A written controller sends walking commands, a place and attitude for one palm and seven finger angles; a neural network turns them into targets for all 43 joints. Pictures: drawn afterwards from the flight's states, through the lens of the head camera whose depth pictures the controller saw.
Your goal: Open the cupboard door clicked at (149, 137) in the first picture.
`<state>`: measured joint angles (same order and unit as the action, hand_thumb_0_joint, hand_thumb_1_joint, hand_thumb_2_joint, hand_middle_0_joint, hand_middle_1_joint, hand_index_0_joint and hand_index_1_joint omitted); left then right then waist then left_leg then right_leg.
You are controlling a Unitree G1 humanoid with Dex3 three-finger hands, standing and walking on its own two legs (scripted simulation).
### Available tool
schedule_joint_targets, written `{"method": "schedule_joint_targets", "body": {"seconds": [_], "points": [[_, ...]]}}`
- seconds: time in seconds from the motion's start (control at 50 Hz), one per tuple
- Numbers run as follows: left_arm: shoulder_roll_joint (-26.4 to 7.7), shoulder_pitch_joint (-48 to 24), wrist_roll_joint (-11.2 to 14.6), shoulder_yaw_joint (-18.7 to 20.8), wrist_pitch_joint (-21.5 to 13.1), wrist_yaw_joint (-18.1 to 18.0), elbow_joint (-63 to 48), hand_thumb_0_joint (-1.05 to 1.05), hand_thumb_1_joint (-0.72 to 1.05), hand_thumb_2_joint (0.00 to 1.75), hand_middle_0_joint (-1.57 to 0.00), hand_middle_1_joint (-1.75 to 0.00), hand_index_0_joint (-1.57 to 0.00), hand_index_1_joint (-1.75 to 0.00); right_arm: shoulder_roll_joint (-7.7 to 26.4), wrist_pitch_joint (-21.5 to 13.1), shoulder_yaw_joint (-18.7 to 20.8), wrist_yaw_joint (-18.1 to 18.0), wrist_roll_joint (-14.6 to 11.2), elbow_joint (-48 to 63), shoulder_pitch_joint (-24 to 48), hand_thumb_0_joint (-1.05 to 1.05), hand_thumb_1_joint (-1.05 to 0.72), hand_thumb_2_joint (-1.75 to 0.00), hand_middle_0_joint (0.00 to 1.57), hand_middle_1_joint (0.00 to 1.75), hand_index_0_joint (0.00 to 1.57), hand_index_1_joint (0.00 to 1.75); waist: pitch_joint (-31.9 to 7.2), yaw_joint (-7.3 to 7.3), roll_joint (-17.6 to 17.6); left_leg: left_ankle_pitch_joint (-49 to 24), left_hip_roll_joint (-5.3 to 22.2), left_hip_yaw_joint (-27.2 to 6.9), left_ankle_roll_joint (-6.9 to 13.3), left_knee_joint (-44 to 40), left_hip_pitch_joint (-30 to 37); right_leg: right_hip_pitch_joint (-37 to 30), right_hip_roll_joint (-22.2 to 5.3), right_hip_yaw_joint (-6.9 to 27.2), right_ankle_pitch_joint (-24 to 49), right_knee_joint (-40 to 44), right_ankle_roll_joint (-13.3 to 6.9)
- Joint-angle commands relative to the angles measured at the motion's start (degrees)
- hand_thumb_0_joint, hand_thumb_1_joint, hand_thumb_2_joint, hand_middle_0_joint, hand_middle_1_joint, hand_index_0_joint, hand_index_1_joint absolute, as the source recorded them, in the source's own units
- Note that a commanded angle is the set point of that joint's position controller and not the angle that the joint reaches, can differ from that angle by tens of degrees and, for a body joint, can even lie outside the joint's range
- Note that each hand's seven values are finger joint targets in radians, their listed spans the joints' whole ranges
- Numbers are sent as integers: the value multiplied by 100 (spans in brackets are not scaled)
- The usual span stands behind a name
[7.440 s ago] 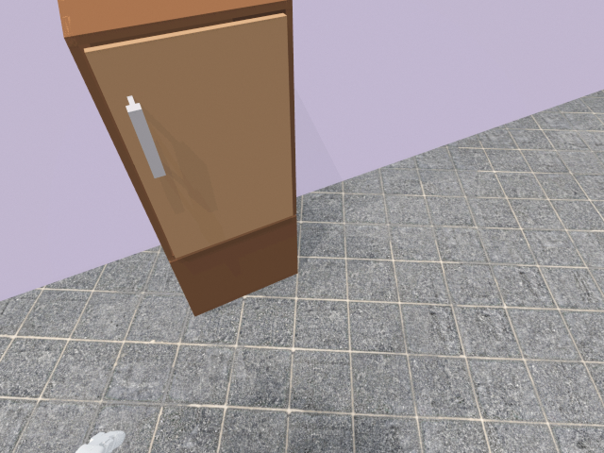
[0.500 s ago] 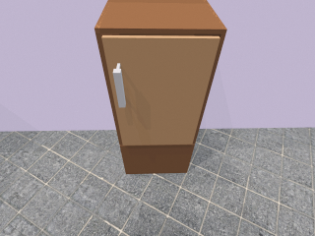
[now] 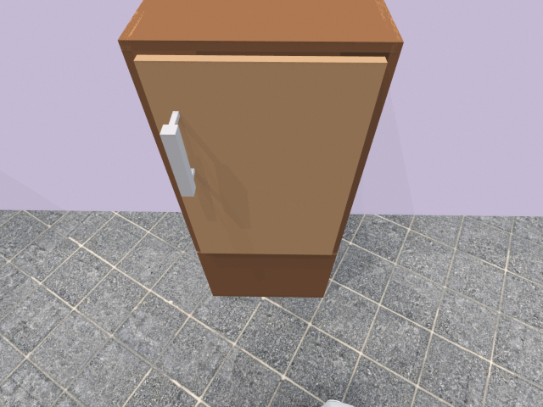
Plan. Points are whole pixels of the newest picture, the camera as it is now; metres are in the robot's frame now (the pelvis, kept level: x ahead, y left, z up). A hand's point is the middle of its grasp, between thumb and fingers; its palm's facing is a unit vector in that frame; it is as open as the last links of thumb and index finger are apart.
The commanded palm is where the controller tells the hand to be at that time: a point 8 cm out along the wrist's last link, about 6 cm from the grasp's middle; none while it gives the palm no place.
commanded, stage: come to a stop and stand still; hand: left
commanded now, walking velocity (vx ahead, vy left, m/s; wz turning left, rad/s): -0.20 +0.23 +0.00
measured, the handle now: (182, 155) +0.53 +0.18 +0.04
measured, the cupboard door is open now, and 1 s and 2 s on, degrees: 0 0 0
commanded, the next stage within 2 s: none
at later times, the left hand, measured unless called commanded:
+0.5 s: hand out of the picture +0.02 +0.19 -0.18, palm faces +0.07 -0.97 -0.22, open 7.3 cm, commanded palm none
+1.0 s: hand out of the picture -0.02 +0.18 -0.16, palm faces +0.00 -0.97 -0.23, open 7.3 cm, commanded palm none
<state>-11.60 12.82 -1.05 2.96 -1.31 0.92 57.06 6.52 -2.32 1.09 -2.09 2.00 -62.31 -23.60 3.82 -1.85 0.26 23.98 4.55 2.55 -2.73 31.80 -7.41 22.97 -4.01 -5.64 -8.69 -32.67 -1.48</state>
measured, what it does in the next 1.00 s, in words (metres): steps on the spot: left foot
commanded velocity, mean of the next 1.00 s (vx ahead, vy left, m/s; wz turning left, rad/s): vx -0.03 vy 0.05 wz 0.00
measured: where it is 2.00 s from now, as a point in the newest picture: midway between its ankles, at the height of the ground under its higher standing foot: outside the picture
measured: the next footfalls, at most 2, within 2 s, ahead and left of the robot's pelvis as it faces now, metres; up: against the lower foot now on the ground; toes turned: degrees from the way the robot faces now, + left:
left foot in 0.34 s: +0.05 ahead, +0.09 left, +0.00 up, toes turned +4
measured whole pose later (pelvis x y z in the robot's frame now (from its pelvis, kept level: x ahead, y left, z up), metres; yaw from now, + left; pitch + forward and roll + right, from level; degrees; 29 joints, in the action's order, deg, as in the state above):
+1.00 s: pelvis -0.04 +0.00 +0.01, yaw -1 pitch -2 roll +1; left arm -7.8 17.9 -1.1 -0.1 1.2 -1.9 58.8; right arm 9.4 0.6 0.9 -0.8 1.6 -57.7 -20.9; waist 0.0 -1.5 2.2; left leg 11.1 -1.7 7.8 4.0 28.8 -16.6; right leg 18.0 -0.3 -1.6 -13.8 -32.7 -1.8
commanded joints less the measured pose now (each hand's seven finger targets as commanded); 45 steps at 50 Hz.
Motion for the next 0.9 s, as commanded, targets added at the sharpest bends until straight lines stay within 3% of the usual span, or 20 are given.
{"method": "schedule_joint_targets", "body": {"seconds": [0.0,0.02,0.06,0.1,0.22,0.28,0.32,0.36,0.38,0.4,0.42,0.44,0.46,0.48,0.52,0.56,0.62,0.68,0.82,0.88], "points": [[-843,1477,41,113,-134,-176,153,0,90,90,-20,-30,-20,-30,463,110,62,-43,-169,323,-361,0,-90,-90,20,30,20,30,-1297,503,-1306,1478,-193,-401,314,2885,-1653,-2279,-2084,2285,3045,1142,-1035],[-766,923,6,67,-87,-194,35,0,90,90,-20,-30,-20,-30,300,109,78,-6,-164,342,-145,0,-90,-90,20,30,20,30,-496,319,-806,1220,-141,-225,282,2915,-1744,-1514,-1874,1822,2973,1117,-1036],[-547,374,-28,30,-68,-285,-157,0,90,90,-20,-30,-20,-30,375,260,112,2,-175,267,-97,0,-90,-90,20,30,20,30,-401,139,-1465,947,-78,-212,188,3067,-1656,-940,-1654,1508,3476,991,-975],[-548,215,-41,61,25,-315,-271,0,90,90,-20,-30,-20,-30,368,343,127,47,-191,269,1,0,-90,-90,20,30,20,30,-591,152,-1168,637,-217,-60,127,2610,-1349,-720,-1504,1142,2655,1124,-930],[-874,118,-67,238,170,-325,-380,0,90,90,-20,-30,-20,-30,408,371,171,117,-129,525,357,0,-90,-90,20,30,20,30,-605,273,-774,106,-401,127,105,1268,-1095,-623,-1579,1531,877,1259,-1010],[-730,-124,-7,214,260,-304,-469,0,90,90,-20,-30,-20,-30,461,312,180,102,-150,436,-108,0,-90,-90,20,30,20,30,-542,-8,-553,-929,-397,165,211,-457,90,132,-1075,1139,-391,747,-530],[-141,-152,55,94,375,-254,-648,0,90,90,-20,-30,-20,-30,1105,279,282,70,-37,735,259,0,-90,-90,20,30,20,30,8,55,1698,-517,1280,-1946,969,-2055,-869,622,121,103,-2030,-830,130],[-233,-94,-23,107,445,-246,-574,0,90,90,-20,-30,-20,-30,1012,265,228,38,-25,1021,1077,0,-90,-90,20,30,20,30,125,259,975,-280,1299,-1723,1382,-2317,-1996,-77,68,678,-1770,-2125,66],[-153,59,-64,118,455,-229,-446,0,90,90,-20,-30,-20,-30,928,252,187,19,-23,1026,1294,0,-90,-90,20,30,20,30,157,379,726,-290,1037,-1385,1257,-2202,-2038,-140,123,709,-1504,-2442,64],[-396,1197,73,-89,253,-452,-26,0,90,90,-20,-30,-20,-30,1542,231,295,100,-140,1344,2108,0,-90,-90,20,30,20,30,-579,782,1537,-1469,873,-163,952,-546,-1712,-774,-317,975,-1320,-2134,-160],[-606,1045,-14,-95,178,-405,-311,0,90,90,-20,-30,-20,-30,845,272,178,197,-72,1595,2118,0,-90,-90,20,30,20,30,-365,845,939,-569,115,79,653,42,-1867,-866,-106,786,-953,-522,-54],[-748,1029,-66,-37,82,-346,-270,0,90,90,-20,-30,-20,-30,768,249,158,209,-41,1702,1872,0,-90,-90,20,30,20,30,-458,744,209,-191,-248,236,430,550,-1429,-474,-438,1661,-666,480,-215],[-963,614,-99,13,-73,-366,-355,0,90,90,-20,-30,-20,-30,539,231,112,183,-74,1630,1082,0,-90,-90,20,30,20,30,-530,174,-924,-125,-389,52,277,874,-1566,-621,-1259,2807,203,746,-617],[-994,391,-81,-2,-97,-379,-495,0,90,90,-20,-30,-20,-30,584,220,130,178,-117,1494,674,0,-90,-90,20,30,20,30,-715,24,-1130,157,-419,-81,303,634,-1052,-413,-1321,2513,432,723,-888],[-827,144,-132,-98,76,-353,-595,0,90,90,-20,-30,-20,-30,694,114,180,248,-139,1352,272,0,-90,-90,20,30,20,30,-761,-209,17,-533,-342,-209,341,-606,303,540,-378,1260,-1418,71,-236],[-440,151,-60,-91,226,-379,-579,0,90,90,-20,-30,-20,-30,1413,121,358,151,-42,1338,220,0,-90,-90,20,30,20,30,-300,-154,969,-356,1173,-2187,788,-1598,-324,828,472,468,-2194,-1359,221],[-196,626,-54,-113,251,-325,-301,0,90,90,-20,-30,-20,-30,1222,181,271,122,-37,1482,865,0,-90,-90,20,30,20,30,373,242,30,216,951,-1483,1128,-1808,-1579,154,186,680,-1606,-1624,81],[-59,931,-50,-155,206,-270,-176,0,90,90,-20,-30,-20,-30,1061,165,213,133,-46,1417,978,0,-90,-90,20,30,20,30,212,377,455,445,642,-939,1027,-1695,-1722,-531,199,473,-1005,-640,48],[-430,395,-20,-154,47,-278,-295,0,90,90,-20,-30,-20,-30,866,234,130,142,-71,1030,245,0,-90,-90,20,30,20,30,104,-68,-1155,-23,-152,-346,555,-569,-533,620,-435,1713,-2783,1514,-379],[-395,333,-2,-131,58,-291,-329,0,90,90,-20,-30,-20,-30,720,213,69,136,-49,821,-26,0,-90,-90,20,30,20,30,96,-129,-552,-252,-138,-353,537,-670,-296,815,-345,1552,-2529,1395,-350]]}}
